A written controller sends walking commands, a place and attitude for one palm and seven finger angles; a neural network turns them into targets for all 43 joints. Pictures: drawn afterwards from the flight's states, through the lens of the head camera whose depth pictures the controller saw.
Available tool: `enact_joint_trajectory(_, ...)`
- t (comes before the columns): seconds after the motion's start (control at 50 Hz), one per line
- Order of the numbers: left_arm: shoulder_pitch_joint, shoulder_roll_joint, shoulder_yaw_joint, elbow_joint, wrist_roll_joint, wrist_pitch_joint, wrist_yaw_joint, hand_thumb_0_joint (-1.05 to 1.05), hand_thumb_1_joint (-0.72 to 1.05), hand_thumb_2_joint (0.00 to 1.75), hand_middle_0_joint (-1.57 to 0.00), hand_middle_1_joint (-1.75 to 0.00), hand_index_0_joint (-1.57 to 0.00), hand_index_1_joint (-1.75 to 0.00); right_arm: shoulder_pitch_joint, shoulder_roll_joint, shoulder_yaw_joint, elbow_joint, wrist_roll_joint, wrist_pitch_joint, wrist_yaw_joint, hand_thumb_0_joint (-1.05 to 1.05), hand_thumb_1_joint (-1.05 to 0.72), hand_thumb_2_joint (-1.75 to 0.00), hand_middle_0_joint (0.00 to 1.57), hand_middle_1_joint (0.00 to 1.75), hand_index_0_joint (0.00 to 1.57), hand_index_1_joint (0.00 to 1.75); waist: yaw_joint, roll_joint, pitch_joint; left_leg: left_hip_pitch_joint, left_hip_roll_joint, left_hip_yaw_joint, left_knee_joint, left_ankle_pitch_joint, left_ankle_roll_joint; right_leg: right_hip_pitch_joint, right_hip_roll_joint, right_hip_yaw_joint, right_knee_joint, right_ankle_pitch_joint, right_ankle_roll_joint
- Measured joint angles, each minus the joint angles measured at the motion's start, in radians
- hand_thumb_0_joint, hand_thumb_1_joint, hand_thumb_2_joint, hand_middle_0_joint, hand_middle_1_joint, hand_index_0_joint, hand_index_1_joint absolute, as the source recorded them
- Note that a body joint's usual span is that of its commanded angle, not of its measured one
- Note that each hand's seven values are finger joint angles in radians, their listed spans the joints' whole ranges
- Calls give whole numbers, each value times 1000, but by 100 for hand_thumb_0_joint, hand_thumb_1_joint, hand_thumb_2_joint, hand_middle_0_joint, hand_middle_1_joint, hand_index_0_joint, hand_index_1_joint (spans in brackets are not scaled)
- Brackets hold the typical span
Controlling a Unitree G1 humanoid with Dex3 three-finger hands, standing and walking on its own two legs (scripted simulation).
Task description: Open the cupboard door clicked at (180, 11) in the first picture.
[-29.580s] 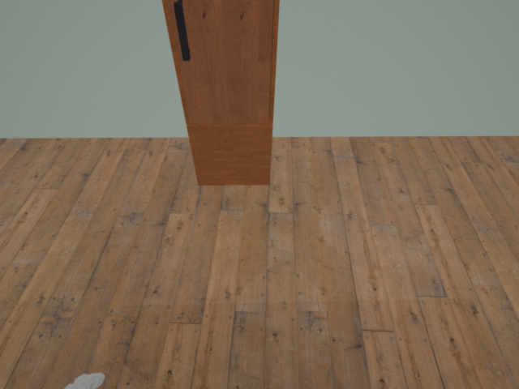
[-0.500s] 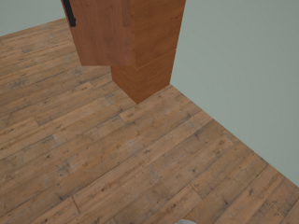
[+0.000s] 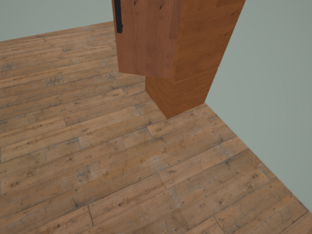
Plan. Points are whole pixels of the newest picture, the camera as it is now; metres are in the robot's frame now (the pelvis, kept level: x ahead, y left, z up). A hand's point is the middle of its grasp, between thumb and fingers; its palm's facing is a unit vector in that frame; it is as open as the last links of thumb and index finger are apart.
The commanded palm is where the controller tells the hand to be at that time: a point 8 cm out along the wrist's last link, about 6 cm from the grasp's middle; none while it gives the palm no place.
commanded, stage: take the last steps up to it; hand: left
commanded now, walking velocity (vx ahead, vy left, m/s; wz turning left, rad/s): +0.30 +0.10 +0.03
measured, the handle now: (119, 12) +1.02 +0.28 +0.06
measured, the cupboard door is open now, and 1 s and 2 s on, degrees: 53 53 53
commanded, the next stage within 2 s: come to a stop and stand still in 1.00 s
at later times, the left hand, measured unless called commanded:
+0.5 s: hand (107, 179) +0.29 +0.18 -0.14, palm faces +0.01 -0.98 -0.17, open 7.3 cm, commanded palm none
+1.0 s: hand (86, 155) +0.36 +0.27 -0.16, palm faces +0.06 -0.98 -0.17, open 7.3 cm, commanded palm none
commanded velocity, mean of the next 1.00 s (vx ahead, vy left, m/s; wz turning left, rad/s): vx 0.27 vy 0.06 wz -0.01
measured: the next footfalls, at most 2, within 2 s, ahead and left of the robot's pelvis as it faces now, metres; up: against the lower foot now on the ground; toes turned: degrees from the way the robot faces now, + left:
right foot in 0.40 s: +0.24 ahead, -0.10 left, +0.00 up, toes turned -7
left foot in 0.76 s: +0.45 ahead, +0.18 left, +0.00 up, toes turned +2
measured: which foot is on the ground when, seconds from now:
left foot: down 0.00-0.40, up 0.42-0.74, down 0.76-1.00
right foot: up 0.00-0.38, down 0.40-0.76, up 0.78-1.00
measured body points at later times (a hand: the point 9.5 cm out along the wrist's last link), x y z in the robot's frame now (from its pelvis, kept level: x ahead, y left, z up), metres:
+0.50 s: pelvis +0.16 +0.01 +0.00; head +0.18 +0.00 +0.45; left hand +0.28 +0.23 -0.13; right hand +0.08 -0.21 -0.15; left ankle +0.07 +0.11 -0.66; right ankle +0.20 -0.09 -0.72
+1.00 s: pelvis +0.34 +0.09 +0.02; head +0.35 +0.10 +0.47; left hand +0.36 +0.33 -0.14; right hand +0.38 -0.15 -0.13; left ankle +0.34 +0.18 -0.73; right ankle +0.36 -0.04 -0.67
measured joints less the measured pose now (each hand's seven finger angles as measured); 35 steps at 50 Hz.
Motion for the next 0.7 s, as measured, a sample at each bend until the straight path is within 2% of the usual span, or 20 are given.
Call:
enact_joint_trajectory(0.04,-15,14,3,16,1,17,2,1,91,90,-20,-30,-20,-29,13,18,8,-6,-2,-17,-15,1,-91,-90,20,30,20,30,-3,-3,-2,18,-7,11,6,-33,21,-106,25,37,228,-13,-25)
enact_joint_trajectory(0.06,-26,18,3,18,2,19,2,1,91,90,-20,-30,-20,-29,26,27,12,-4,-3,-23,-21,0,-91,-90,20,30,20,30,-6,-1,-5,37,-11,12,-16,-39,26,-149,34,39,296,11,-31)
enact_joint_trajectory(0.1,-54,22,3,10,3,15,-2,1,91,90,-20,-30,-20,-29,56,43,22,13,-3,-33,-30,0,-91,-90,20,30,20,30,-9,6,-8,85,-20,10,-81,-23,25,-211,44,32,341,71,-37)
enact_joint_trajectory(0.18,-116,8,-7,-25,1,-1,-7,1,92,90,-20,-30,-20,-29,122,56,31,68,1,-40,-37,0,-92,-90,21,30,20,30,-17,31,-12,180,-38,4,-201,6,38,-261,55,19,227,157,-37)
enact_joint_trajectory(0.26,-180,-12,-17,-54,-1,-5,-8,1,92,90,-20,-30,-20,-29,187,66,35,118,1,-38,-33,0,-91,-90,21,30,20,30,-39,43,-12,254,-57,0,-259,-4,40,-256,64,20,70,207,-39)
enact_joint_trajectory(0.34,-236,-28,-23,-77,-1,-8,-10,1,91,90,-20,-30,-20,-29,241,72,36,158,-3,-36,-34,1,-91,-90,21,30,20,30,-68,51,-4,305,-63,2,-251,-56,30,-206,86,13,-56,218,-48)
enact_joint_trajectory(0.38,-254,-33,-24,-91,0,-17,-12,1,91,90,-20,-30,-20,-29,266,74,37,176,-2,-34,-36,1,-91,-90,21,30,20,30,-77,55,0,314,-57,3,-202,-108,20,-148,105,0,-143,246,-60)
enact_joint_trajectory(0.4,-259,-32,-26,-100,1,-29,-13,1,91,90,-20,-30,-20,-29,283,77,38,183,3,-35,-36,1,-91,-90,21,30,20,30,-82,52,0,300,-55,-1,-138,-148,15,-109,109,1,-192,276,-77)
enact_joint_trajectory(0.42,-267,-38,-24,-104,1,-45,-11,1,91,90,-20,-30,-20,-29,285,76,36,192,8,-31,-35,1,-91,-90,21,30,20,30,-82,61,10,261,-41,-5,-27,-183,10,-104,115,-6,-176,288,-89)
enact_joint_trajectory(0.46,-265,-52,-26,-109,-5,-63,-3,0,91,90,-20,-30,-20,-29,272,70,30,202,12,-13,-31,1,-91,-90,21,30,20,30,-89,78,26,143,-20,-34,267,-241,-1,-78,122,-31,-144,236,-98)
enact_joint_trajectory(0.48,-254,-59,-27,-110,-8,-66,2,0,91,90,-20,-30,-20,-29,260,66,24,203,11,-4,-29,1,-91,-90,21,30,20,30,-88,82,26,82,-10,-43,377,-230,-6,-58,125,-38,-157,220,-97)
enact_joint_trajectory(0.52,-219,-70,-28,-101,-10,-69,12,0,91,90,-20,-30,-20,-29,228,58,15,192,6,9,-26,1,-91,-90,21,30,20,30,-84,84,18,-25,21,-50,472,-165,-22,-14,132,-46,-215,222,-87)
enact_joint_trajectory(0.56,-179,-75,-13,-83,-17,-76,22,-1,92,90,-20,-30,-20,-29,193,54,7,169,4,11,-21,1,-91,-90,20,30,20,30,-78,75,4,-98,55,-50,441,-108,-39,29,135,-46,-282,241,-79)
enact_joint_trajectory(0.62,-134,-41,7,-56,-12,-82,25,-3,96,90,-21,-30,-21,-30,144,53,-2,129,1,4,-10,1,-91,-90,20,30,20,30,-58,57,-15,-148,88,-42,283,-34,-57,81,129,-45,-354,249,-70)
enact_joint_trajectory(0.7,-71,-11,4,-3,-3,-70,11,-2,95,90,-20,-30,-20,-30,73,42,-8,83,0,-8,4,1,-91,-90,20,30,19,30,-27,44,-26,-129,86,-23,80,22,-62,134,107,-32,-368,213,-39)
